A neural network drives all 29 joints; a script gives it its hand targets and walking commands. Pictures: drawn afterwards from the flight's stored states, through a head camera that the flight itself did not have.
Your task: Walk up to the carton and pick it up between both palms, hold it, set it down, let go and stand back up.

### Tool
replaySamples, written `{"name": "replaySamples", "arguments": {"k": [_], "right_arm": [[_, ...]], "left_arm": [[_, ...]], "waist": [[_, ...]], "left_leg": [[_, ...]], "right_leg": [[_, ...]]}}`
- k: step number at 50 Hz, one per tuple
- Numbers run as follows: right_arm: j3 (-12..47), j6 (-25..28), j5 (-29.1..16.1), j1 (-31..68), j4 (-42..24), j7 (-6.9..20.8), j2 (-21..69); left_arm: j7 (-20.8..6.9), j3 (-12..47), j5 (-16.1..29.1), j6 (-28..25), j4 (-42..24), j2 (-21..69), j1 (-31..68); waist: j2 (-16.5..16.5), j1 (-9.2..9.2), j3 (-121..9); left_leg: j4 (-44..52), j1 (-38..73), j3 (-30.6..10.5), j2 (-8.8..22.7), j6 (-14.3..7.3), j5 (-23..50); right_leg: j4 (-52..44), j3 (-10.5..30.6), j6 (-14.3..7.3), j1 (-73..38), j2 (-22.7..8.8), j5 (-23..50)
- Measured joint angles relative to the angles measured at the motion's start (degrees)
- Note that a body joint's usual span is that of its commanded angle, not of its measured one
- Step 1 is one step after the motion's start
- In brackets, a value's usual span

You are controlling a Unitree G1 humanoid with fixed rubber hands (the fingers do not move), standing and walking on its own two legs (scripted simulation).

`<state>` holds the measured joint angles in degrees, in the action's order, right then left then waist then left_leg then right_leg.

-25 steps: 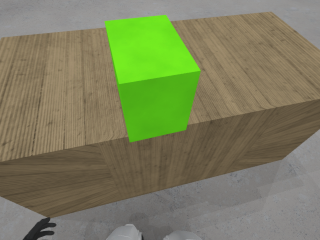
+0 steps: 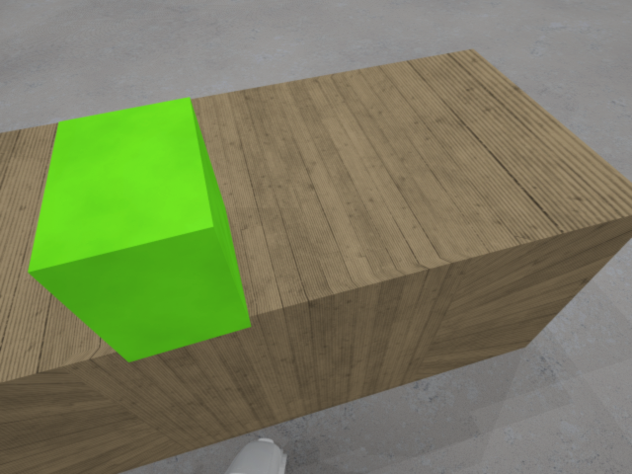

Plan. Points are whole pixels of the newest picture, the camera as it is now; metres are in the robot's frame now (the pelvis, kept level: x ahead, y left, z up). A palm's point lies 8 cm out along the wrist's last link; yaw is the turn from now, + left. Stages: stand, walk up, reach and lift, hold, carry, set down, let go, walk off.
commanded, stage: walk up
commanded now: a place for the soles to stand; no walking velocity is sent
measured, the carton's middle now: (159, 229) +0.46 +0.26 +0.03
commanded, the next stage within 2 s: none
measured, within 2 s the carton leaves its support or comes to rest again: neither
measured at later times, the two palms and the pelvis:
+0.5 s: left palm (115, 437) +0.19 +0.28 -0.08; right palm (595, 471) +0.16 -0.35 -0.13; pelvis +0.08 -0.04 -0.02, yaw +2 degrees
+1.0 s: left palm out of the picture +0.05 +0.32 -0.06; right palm out of the picture +0.09 -0.31 -0.15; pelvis -0.01 -0.02 -0.02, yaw +6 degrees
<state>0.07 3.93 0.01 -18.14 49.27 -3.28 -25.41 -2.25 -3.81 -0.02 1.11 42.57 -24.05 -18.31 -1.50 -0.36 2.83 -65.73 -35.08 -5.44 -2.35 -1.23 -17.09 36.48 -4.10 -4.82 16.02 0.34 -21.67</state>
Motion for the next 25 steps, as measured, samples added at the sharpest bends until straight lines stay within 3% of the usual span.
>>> {"name": "replaySamples", "arguments": {"k": [7, 13, 15, 17, 18, 19, 21, 25], "right_arm": [[0.0, -1.0, 0.0, 0.0, -0.2, 1.3, 0.0], [0.0, -1.1, 0.0, 0.0, -2.0, 2.1, 0.0], [0.0, -1.1, 0.0, 0.0, -2.9, 2.1, 0.0], [0.0, -1.1, 0.0, 0.0, -3.1, 1.8, 0.0], [0.0, -1.2, 0.0, 0.0, -3.0, 1.4, 0.0], [0.0, -1.5, 0.0, 0.0, -3.0, 1.1, 0.0], [0.0, -1.9, 0.0, 0.2, -3.7, 0.8, 0.0], [0.0, -2.0, 0.0, 1.6, -5.9, 0.9, 0.0]], "left_arm": [[1.5, 0.0, 0.0, -0.9, -0.3, 0.0, 0.0], [3.1, 0.0, 0.0, -0.9, -0.2, 0.1, 0.0], [3.4, 0.0, 0.0, -0.9, 0.0, 0.1, 1.1], [3.5, 0.0, 0.0, -0.9, 0.1, 0.5, 3.4], [3.6, 0.0, 0.0, -0.9, 0.0, 0.7, 4.5], [3.6, 0.0, 0.0, -0.9, 0.0, 0.8, 5.7], [3.6, 0.0, 0.0, -1.1, -0.4, 0.7, 7.3], [3.3, 0.0, 0.0, -1.1, -0.7, 0.6, 8.1]], "waist": [[0.8, 0.03, -0.3], [0.9, 0.08, -0.1], [0.3, 0.10, 2.1], [0.4, 0.83, 4.5], [1.1, 1.07, 5.0], [2.0, 1.07, 5.3], [3.2, 0.98, 5.7], [3.2, 0.91, 5.5]], "left_leg": [[4.5, 1.2, 2.2, 0.3, 0.0, 1.8], [20.7, 6.5, 7.1, 0.5, -1.0, 3.4], [23.9, 11.3, 7.6, -0.7, -1.5, -1.2], [23.6, 14.2, 7.2, -2.2, -1.6, -1.3], [23.6, 15.1, 6.6, -2.3, -1.9, -1.3], [23.6, 15.9, 5.9, -2.0, -2.0, -1.4], [23.6, 16.9, 4.7, -1.3, -2.0, -1.6], [23.6, 14.9, 3.9, -1.5, 0.0, -1.2]], "right_leg": [[-1.7, -0.5, -2.4, -2.6, 4.4, -1.8], [2.5, -0.8, -2.2, -3.7, 5.5, -6.5], [10.1, -0.7, 1.4, -3.2, 3.9, -7.9], [26.1, -0.4, 8.7, 0.3, 2.7, -7.1], [33.4, 0.1, 10.2, 2.5, 3.1, -10.9], [37.5, 0.2, 10.0, 4.2, 3.2, -13.2], [37.3, 0.5, 7.7, 5.5, 2.2, -14.3], [21.2, 0.6, 5.2, 5.6, -2.7, -8.8]]}}
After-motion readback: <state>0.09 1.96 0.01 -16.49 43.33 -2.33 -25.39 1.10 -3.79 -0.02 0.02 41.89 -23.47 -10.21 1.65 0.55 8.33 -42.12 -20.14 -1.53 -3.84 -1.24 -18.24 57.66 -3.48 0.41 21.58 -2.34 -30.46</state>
